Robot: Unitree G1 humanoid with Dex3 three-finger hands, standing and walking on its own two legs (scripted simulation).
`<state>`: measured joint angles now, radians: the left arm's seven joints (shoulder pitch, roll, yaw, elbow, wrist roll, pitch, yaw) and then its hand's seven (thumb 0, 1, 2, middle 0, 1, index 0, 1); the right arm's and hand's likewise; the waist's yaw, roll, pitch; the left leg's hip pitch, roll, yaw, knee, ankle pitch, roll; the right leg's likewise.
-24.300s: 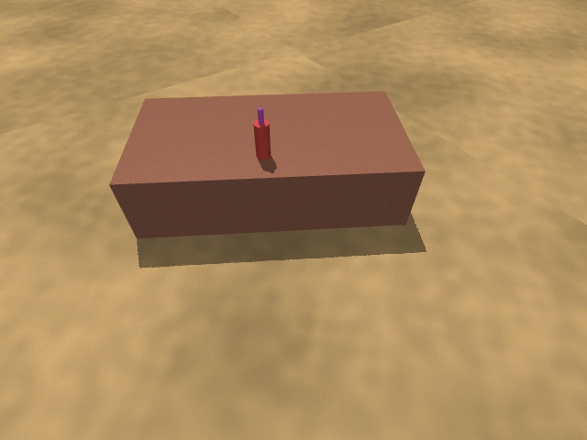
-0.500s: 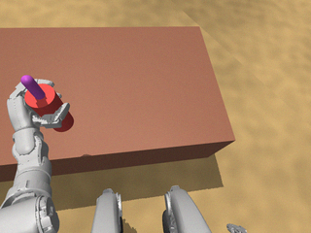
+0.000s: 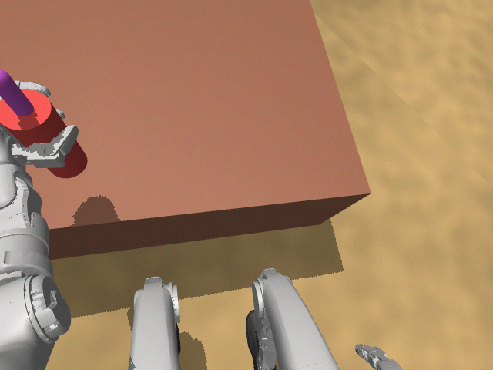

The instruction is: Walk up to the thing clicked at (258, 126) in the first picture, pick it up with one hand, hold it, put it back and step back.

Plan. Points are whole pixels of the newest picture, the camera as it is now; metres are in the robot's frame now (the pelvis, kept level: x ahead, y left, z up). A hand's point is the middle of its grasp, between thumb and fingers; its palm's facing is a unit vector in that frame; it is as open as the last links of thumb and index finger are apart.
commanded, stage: crouch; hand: left
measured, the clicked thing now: (39, 128) +0.49 +0.27 +0.00
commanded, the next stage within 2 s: lower in 0.18 s
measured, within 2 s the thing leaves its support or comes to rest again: rests again in 1.12 s
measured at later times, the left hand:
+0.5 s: hand (55, 135) +0.51 +0.27 -0.05, palm faces +0.29 -0.96 -0.01, open 8.8 cm
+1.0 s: hand (66, 146) +0.51 +0.27 -0.09, palm faces +0.28 -0.96 -0.03, open 8.7 cm
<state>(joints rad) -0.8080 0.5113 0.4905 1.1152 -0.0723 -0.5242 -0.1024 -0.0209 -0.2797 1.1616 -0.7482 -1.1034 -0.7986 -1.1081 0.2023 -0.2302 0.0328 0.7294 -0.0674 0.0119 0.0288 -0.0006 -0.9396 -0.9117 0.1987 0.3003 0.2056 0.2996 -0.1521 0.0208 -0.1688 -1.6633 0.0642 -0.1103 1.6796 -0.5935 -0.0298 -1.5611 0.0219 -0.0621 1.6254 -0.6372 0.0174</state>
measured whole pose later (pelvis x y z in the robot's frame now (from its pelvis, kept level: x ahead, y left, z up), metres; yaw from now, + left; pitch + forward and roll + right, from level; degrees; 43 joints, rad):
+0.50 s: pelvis -0.01 +0.00 -0.04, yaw -1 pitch +35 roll -6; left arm -0.87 0.58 0.55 1.14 -0.06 -0.49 -0.13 -0.02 -0.28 1.16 -0.75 -1.10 -0.80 -1.10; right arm 0.21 -0.24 0.06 0.71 -0.07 0.01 0.02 0.00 -0.94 -0.91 0.20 0.30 0.21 0.30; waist -0.17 0.02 -0.17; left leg -1.82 0.07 -0.12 1.82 -0.62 -0.03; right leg -1.72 0.03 -0.06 1.77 -0.67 0.02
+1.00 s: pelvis -0.02 +0.00 -0.10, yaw -2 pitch +36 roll -6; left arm -0.92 0.63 0.58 1.14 -0.02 -0.47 -0.14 -0.02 -0.27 1.14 -0.75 -1.09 -0.80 -1.09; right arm 0.19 -0.25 0.08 0.69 -0.09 0.03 0.03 0.00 -0.93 -0.91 0.20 0.30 0.21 0.30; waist -0.19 0.01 -0.14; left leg -1.99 0.06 -0.13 2.00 -0.64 -0.04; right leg -1.89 0.03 -0.06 1.96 -0.69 0.02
